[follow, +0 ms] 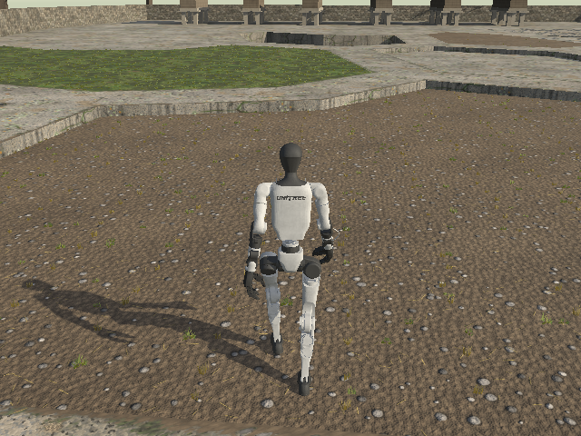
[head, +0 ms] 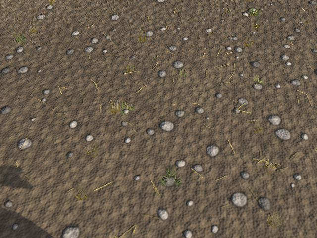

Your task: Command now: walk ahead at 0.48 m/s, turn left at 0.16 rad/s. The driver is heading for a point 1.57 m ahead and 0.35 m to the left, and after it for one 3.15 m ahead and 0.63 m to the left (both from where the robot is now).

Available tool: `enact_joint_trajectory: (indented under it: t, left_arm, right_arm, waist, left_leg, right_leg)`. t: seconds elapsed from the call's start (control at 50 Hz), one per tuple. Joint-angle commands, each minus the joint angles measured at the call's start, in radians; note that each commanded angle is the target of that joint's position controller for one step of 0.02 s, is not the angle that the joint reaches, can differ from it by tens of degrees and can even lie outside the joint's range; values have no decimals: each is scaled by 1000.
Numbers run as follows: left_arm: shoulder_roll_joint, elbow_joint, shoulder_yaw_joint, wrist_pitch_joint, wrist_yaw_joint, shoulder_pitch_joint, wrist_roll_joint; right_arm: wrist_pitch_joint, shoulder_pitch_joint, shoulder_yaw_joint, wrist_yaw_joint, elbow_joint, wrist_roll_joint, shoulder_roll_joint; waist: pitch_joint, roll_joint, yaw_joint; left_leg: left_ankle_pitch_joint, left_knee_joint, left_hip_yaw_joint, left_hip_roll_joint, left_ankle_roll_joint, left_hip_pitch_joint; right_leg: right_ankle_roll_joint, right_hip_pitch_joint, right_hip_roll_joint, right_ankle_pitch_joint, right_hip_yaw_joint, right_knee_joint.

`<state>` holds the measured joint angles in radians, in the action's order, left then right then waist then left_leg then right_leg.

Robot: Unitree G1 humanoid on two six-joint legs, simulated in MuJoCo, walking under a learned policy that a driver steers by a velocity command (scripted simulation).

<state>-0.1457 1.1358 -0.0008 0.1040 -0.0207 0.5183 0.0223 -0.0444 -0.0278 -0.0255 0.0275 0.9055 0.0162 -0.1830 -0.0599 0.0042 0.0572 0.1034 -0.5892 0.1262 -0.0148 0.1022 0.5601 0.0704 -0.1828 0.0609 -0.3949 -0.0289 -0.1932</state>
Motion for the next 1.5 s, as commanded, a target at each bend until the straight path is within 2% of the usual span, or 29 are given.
enact_joint_trajectory:
  t: [0.02,0.04,0.06,0.08,0.1,0.14,0.24,0.48,0.52,0.56,0.58,0.6,0.62,0.66,0.72,0.8,0.92,1.0,1.02,1.04,1.06,1.08,1.14,1.26,1.4,1.42,1.44,1.46,1.5]
  left_arm:
    - [-183,-30,-38,2,-12,-15,2]
    - [-179,-41,-38,0,-9,-21,-1]
    - [-94,-72,-25,0,5,32,-17]
    - [-126,-82,-43,1,21,45,-11]
    - [-150,-123,-47,4,21,-60,1]
    - [-145,-164,-50,15,25,-179,5]
    - [-116,-227,-49,-45,29,-230,28]
    - [-145,-449,-32,-43,44,-676,2]
    - [-168,-449,-36,-32,41,-613,-3]
    - [-222,-392,-59,-14,23,-391,-4]
    - [-276,-373,-76,-2,6,-240,14]
    - [-365,-381,-96,-8,-8,-141,45]
    - [-362,-375,-103,-26,1,-184,32]
    - [-180,-397,-64,-31,11,-311,15]
    - [-161,-354,-54,-8,15,-293,11]
    - [-183,-315,-56,24,28,-238,-6]
    - [-205,-274,-55,-6,26,-199,-11]
    - [-222,-248,-60,-28,17,-179,-23]
    - [-211,-241,-56,-31,15,-138,-19]
    - [-167,-265,-43,-33,11,-82,-15]
    - [-100,-232,-25,-59,8,19,-45]
    - [-160,-222,-38,-88,2,-33,-31]
    - [-147,-231,-41,-115,3,-145,-2]
    - [-144,-211,-46,-115,19,-166,16]
    - [-108,-138,-45,-83,14,-3,10]
    - [-148,-122,-50,-73,5,67,19]
    - [-239,-133,-70,-67,0,62,6]
    - [-244,-139,-78,-68,-5,-13,6]
    - [-206,-169,-72,-49,3,-130,-8]
  right_arm:
    - [-23,309,-42,-19,52,-4,-121]
    - [-26,454,-60,-27,96,11,-161]
    - [-21,546,-84,-32,103,27,-254]
    - [-5,485,-85,-16,107,0,-249]
    - [-6,351,-78,-11,81,-13,-219]
    - [-17,263,-51,-11,63,-8,-117]
    - [-47,349,-49,-30,76,-10,-149]
    - [-20,560,-61,-46,42,5,-180]
    - [-20,511,-69,-54,18,6,-202]
    - [-31,454,-76,-42,-5,-1,-227]
    - [-41,441,-70,-31,-29,-14,-201]
    - [-44,494,-50,-31,-72,-54,-101]
    - [-33,558,-59,-37,-85,-39,-154]
    - [-12,452,-60,-29,-62,4,-163]
    - [11,417,-56,-5,-79,25,-122]
    - [25,369,-52,-2,-105,23,-106]
    - [18,200,-12,6,-148,16,-81]
    - [-4,255,-14,-13,-117,28,-108]
    - [-18,301,-20,-19,-99,40,-143]
    - [-29,370,-31,-26,-97,51,-211]
    - [-18,379,-27,-36,-88,14,-191]
    - [-8,365,-18,-37,-90,-17,-154]
    - [8,222,3,-60,-94,-3,-109]
    - [25,264,-36,-44,-45,-3,-173]
    - [37,191,-60,-37,-37,-18,-158]
    - [34,146,-46,-35,-67,-16,-99]
    - [24,128,-26,-27,-99,-22,-25]
    - [20,102,-41,-19,-105,16,-105]
    - [8,188,-53,3,-67,15,-135]
  waist:
    - [122,-102,-191]
    - [196,-69,-245]
    - [295,120,-215]
    - [332,171,-166]
    - [165,97,-118]
    - [13,-38,-67]
    - [11,3,-15]
    - [1,75,-162]
    - [18,90,-114]
    - [129,61,-9]
    - [245,12,54]
    - [393,-174,52]
    - [434,-285,-13]
    - [144,-29,-36]
    - [47,-91,-77]
    - [78,-94,-98]
    - [96,-137,-56]
    - [102,-93,-88]
    - [137,-27,-96]
    - [238,112,-86]
    - [356,232,-72]
    - [318,143,-88]
    - [116,100,-32]
    - [76,130,-40]
    - [6,42,52]
    - [-8,-98,72]
    - [-29,-273,55]
    - [-130,-151,16]
    - [-97,-105,-67]
  left_leg:
    - [6,80,23,-82,70,-379]
    - [61,94,-84,8,106,-595]
    - [175,132,-518,276,219,-819]
    - [253,314,-908,366,316,-870]
    - [363,352,-795,337,284,-742]
    - [173,405,-589,262,219,-472]
    - [-126,411,-402,153,190,-317]
    - [-394,288,-463,138,115,-599]
    - [-458,232,-475,139,84,-574]
    - [-594,12,-442,82,37,-503]
    - [-418,-204,-411,30,18,-374]
    - [136,-505,-286,-85,-15,-107]
    - [447,-652,-240,-96,-9,26]
    - [272,-670,-230,8,-16,64]
    - [227,-585,-217,39,-37,0]
    - [180,-483,-202,2,-67,18]
    - [-20,-84,-92,-3,-76,-171]
    - [-77,142,-99,-7,-30,-316]
    - [-267,196,-151,45,-16,-432]
    - [-770,109,-338,267,34,-624]
    - [-938,119,-499,416,201,-683]
    - [-748,165,-490,383,221,-625]
    - [-401,302,-376,267,129,-400]
    - [411,472,-400,220,113,-295]
    - [580,361,-308,146,51,-28]
    - [548,149,-225,78,11,116]
    - [402,-103,-62,-56,-38,244]
    - [265,-204,-138,3,-34,236]
    - [148,-255,-156,32,-51,169]
  right_leg:
    - [55,90,-243,1190,-9,-414]
    - [43,246,-218,964,-30,-646]
    - [8,540,-80,353,-78,-1033]
    - [7,765,23,-85,41,-1239]
    - [26,866,-57,6,90,-1239]
    - [12,802,-127,130,85,-1097]
    - [-70,724,-148,146,49,-878]
    - [-99,849,-76,341,28,-427]
    - [-75,703,-56,296,39,-338]
    - [-33,373,-23,291,26,-245]
    - [8,127,-155,227,142,-238]
    - [79,-149,-448,155,492,-220]
    - [156,-130,-532,124,790,-126]
    - [124,164,-419,55,514,-79]
    - [92,331,-318,397,269,-28]
    - [117,303,-308,947,104,-66]
    - [76,329,-245,943,-26,-91]
    - [39,286,-251,812,8,-250]
    - [8,323,-210,682,-8,-350]
    - [-28,443,-156,274,-59,-512]
    - [-41,498,-62,-228,-21,-668]
    - [-45,533,-64,-290,32,-722]
    - [-65,530,-97,-151,55,-661]
    - [-53,511,-72,-68,-11,-601]
    - [36,170,-35,33,-51,-183]
    - [70,88,-184,-154,156,-36]
    - [125,96,-428,-436,527,151]
    - [156,260,-462,-472,584,194]
    - [113,281,-364,-283,432,184]
